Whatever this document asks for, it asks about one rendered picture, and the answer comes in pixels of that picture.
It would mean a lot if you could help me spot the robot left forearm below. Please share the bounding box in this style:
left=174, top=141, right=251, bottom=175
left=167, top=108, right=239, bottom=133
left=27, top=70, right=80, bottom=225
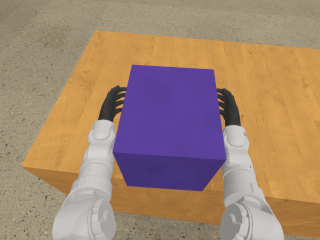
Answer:
left=52, top=119, right=116, bottom=240

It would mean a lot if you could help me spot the carton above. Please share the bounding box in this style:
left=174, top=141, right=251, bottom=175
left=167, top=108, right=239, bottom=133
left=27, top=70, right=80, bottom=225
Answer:
left=112, top=64, right=227, bottom=192

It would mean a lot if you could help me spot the right robot hand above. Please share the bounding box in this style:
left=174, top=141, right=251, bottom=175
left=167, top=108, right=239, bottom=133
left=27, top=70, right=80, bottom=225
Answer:
left=216, top=88, right=241, bottom=127

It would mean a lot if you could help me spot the right robot upper arm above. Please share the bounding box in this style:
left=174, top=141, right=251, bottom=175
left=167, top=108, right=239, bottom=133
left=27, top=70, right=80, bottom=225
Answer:
left=219, top=202, right=284, bottom=240

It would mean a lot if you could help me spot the left robot hand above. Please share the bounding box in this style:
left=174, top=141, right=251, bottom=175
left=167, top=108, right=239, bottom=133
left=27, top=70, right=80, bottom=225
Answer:
left=98, top=85, right=127, bottom=122

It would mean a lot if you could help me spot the pedestal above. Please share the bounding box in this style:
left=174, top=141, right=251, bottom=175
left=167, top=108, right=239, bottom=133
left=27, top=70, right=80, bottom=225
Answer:
left=21, top=30, right=320, bottom=238

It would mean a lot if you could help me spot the left robot upper arm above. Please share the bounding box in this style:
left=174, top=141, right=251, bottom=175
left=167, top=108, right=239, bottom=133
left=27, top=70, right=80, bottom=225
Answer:
left=53, top=197, right=117, bottom=240

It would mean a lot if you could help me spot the robot right forearm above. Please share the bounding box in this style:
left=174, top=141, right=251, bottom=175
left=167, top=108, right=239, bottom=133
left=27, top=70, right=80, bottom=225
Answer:
left=221, top=125, right=284, bottom=237

